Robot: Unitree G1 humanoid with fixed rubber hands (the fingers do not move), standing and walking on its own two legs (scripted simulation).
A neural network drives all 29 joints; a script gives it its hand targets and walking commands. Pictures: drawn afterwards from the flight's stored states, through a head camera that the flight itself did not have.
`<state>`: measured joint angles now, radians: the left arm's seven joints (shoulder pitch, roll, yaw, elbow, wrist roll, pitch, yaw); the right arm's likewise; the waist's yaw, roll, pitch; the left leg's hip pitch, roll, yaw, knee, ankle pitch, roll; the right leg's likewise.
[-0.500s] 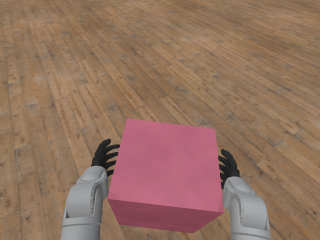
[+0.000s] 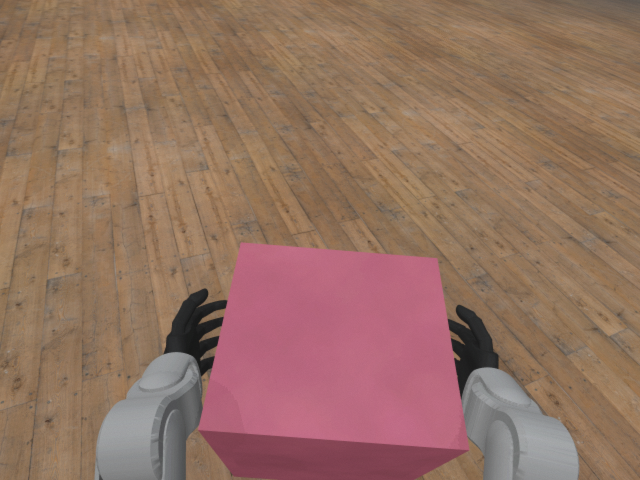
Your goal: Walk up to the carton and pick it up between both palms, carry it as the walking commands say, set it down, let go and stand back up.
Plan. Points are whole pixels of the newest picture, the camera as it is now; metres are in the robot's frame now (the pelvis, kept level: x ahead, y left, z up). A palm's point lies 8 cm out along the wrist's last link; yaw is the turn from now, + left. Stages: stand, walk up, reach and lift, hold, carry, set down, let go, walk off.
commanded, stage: carry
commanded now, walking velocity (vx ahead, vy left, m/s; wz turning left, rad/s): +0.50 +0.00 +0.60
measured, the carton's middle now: (326, 377) +0.25 -0.01 +0.02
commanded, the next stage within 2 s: none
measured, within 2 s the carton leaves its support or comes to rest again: neither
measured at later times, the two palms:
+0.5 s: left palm (149, 249) +0.40 +0.25 +0.07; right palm (353, 229) +0.49 -0.05 +0.05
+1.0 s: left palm (115, 144) +0.62 +0.37 +0.10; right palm (259, 115) +0.83 +0.14 +0.07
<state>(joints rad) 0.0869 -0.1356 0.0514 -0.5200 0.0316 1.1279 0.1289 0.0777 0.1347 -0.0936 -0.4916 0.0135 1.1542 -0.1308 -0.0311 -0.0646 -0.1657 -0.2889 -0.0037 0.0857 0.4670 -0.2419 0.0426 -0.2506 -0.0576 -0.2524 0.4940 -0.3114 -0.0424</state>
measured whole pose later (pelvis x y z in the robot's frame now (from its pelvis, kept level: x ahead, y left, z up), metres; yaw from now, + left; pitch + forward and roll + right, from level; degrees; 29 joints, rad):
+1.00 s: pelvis +0.56 +0.10 -0.01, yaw +35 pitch +3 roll +4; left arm 0.11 -0.14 0.09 -0.66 0.01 1.12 0.12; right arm 0.05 0.13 -0.03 -0.58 -0.02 1.15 -0.12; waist 0.09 -0.01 -0.05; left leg -0.59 -0.03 0.20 0.78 -0.21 0.04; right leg 0.15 -0.13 -0.35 0.30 -0.48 0.06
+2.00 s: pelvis +1.02 +0.57 -0.01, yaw +69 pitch +2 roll +1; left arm 0.08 -0.14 0.05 -0.55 0.01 1.10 0.10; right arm 0.10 0.14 -0.08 -0.58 -0.02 1.16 -0.14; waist -0.07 0.05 -0.07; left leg -0.16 -0.06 0.01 0.59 -0.43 0.06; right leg -0.40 -0.11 -0.12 0.60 -0.17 0.05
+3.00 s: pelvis +1.07 +1.19 +0.00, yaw +107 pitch +3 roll +0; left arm 0.02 -0.13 0.04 -0.48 0.04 1.18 0.12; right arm 0.07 0.14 -0.11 -0.50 -0.03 1.19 -0.11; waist 0.01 0.05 -0.14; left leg -0.39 -0.07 0.04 1.15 -0.41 0.05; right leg -0.21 -0.10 -0.29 0.47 -0.29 0.00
